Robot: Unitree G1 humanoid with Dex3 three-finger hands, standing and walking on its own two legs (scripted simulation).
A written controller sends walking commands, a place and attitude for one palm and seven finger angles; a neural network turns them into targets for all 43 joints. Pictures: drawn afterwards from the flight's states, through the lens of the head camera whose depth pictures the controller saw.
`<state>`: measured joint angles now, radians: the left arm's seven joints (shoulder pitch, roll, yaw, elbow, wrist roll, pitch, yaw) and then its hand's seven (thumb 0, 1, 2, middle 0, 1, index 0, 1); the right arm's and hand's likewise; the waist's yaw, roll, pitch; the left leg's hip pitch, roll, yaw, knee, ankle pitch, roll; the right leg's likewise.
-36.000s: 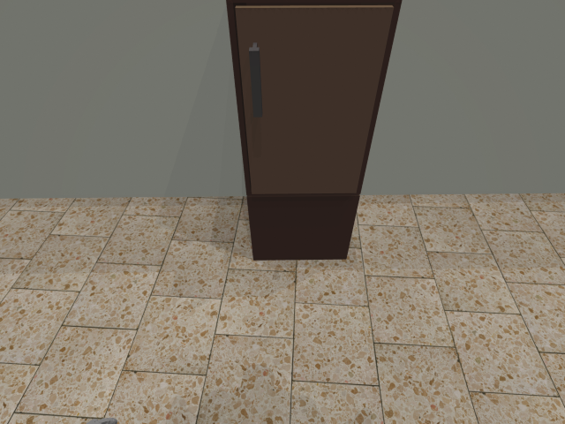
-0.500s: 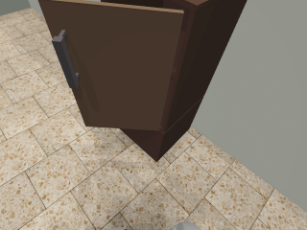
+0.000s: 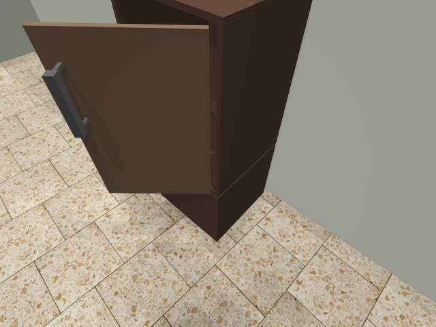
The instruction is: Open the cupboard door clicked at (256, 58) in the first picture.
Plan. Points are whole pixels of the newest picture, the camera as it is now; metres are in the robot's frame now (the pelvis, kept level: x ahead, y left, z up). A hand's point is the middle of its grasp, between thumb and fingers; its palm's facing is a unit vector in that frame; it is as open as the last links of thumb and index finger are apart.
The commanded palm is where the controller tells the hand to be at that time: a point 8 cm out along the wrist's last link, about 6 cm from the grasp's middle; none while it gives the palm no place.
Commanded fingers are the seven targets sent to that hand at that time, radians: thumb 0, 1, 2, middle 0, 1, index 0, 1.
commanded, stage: come to a stop and stand still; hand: left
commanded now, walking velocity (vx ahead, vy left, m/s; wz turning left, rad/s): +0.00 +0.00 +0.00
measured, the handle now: (70, 101) +0.58 +0.38 +0.09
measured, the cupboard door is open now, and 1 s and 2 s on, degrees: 42 42 42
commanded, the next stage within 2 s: look again from close up in 0.78 s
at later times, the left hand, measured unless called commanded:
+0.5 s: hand out of the picture +0.00 +0.14 -0.17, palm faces +0.05 -0.99 -0.16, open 7.4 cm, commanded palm none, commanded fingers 0.00 0.90 0.90 -0.20 -0.30 -0.20 -0.30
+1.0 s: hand out of the picture +0.02 +0.16 -0.17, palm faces -0.02 -0.98 -0.19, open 7.4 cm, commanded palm none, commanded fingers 0.00 0.90 0.90 -0.20 -0.30 -0.20 -0.30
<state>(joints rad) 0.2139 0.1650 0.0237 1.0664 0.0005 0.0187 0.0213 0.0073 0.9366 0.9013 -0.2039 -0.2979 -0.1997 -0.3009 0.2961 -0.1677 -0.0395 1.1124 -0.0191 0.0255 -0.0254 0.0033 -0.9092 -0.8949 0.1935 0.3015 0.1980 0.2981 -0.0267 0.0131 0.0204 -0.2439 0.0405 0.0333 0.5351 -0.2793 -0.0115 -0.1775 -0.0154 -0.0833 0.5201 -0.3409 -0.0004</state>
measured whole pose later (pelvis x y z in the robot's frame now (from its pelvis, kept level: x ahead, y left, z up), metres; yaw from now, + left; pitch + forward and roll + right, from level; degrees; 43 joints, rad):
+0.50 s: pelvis +0.02 -0.02 +0.01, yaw -1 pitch +0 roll +0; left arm 0.29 0.13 0.00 1.16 0.00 0.00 0.02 0.01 0.92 0.90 -0.20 -0.30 -0.20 -0.30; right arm 0.24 -0.15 -0.01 1.15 -0.02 0.00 -0.04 0.00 -0.92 -0.89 0.20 0.30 0.20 0.30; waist 0.01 -0.01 0.01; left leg -0.14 0.05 0.04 0.40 -0.25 -0.04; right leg -0.08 0.00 -0.08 0.39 -0.31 -0.03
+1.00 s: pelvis +0.02 -0.01 +0.00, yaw -2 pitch +0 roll -1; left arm 0.31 0.12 -0.01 1.09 0.01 -0.05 0.06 0.01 0.91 0.90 -0.20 -0.30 -0.20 -0.30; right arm 0.24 -0.18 -0.02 1.07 -0.01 -0.01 -0.03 0.01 -0.92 -0.89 0.20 0.30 0.20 0.30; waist -0.01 0.02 0.05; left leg -0.24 0.04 0.05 0.54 -0.26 0.01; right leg -0.14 0.02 -0.05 0.48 -0.32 -0.01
